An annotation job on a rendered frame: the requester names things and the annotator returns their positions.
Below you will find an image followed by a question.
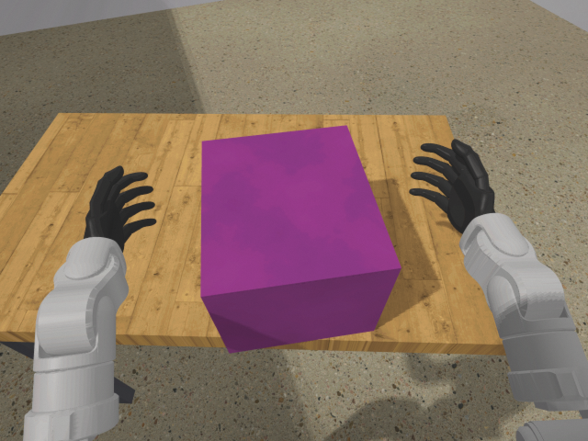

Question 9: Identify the table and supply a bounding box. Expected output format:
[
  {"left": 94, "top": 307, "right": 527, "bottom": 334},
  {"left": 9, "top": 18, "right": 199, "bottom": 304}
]
[{"left": 0, "top": 113, "right": 506, "bottom": 403}]

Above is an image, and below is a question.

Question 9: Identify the carton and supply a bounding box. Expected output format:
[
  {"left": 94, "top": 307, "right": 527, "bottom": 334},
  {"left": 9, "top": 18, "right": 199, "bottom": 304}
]
[{"left": 200, "top": 125, "right": 401, "bottom": 353}]

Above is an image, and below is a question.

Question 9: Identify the left robot forearm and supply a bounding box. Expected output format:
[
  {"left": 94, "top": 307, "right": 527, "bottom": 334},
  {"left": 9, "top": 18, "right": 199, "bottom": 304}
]
[{"left": 23, "top": 237, "right": 129, "bottom": 441}]

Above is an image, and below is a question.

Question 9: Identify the robot right upper arm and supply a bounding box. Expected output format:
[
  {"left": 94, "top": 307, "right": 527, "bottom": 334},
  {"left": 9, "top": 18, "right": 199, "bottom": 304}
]
[{"left": 515, "top": 418, "right": 588, "bottom": 441}]

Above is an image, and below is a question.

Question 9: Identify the left robot hand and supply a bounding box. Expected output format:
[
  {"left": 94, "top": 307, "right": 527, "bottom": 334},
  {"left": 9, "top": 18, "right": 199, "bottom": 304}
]
[{"left": 84, "top": 165, "right": 156, "bottom": 253}]

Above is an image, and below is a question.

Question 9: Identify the right robot hand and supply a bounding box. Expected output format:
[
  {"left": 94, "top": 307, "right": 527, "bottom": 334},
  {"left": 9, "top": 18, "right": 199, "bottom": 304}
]
[{"left": 409, "top": 139, "right": 495, "bottom": 234}]

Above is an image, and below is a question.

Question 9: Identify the right robot forearm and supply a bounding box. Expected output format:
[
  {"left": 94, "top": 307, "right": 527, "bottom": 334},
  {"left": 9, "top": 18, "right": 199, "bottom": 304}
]
[{"left": 459, "top": 213, "right": 588, "bottom": 419}]

